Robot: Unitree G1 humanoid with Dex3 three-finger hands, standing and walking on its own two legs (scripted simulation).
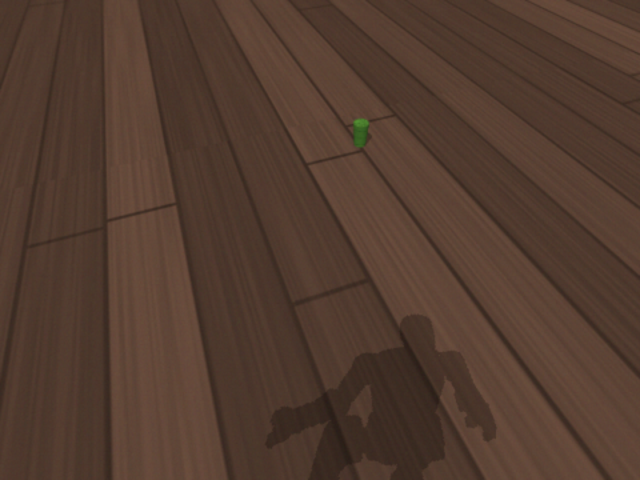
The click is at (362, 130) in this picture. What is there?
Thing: tapered cup
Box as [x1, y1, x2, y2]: [353, 119, 368, 147]
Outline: 365,119 356,119 353,122 354,144 356,146 360,147 363,146 365,143 368,127 368,121
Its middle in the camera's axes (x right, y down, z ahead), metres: +0.21 -0.53 +2.06
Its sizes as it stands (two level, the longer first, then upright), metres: 0.080 0.080 0.129
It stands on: the floor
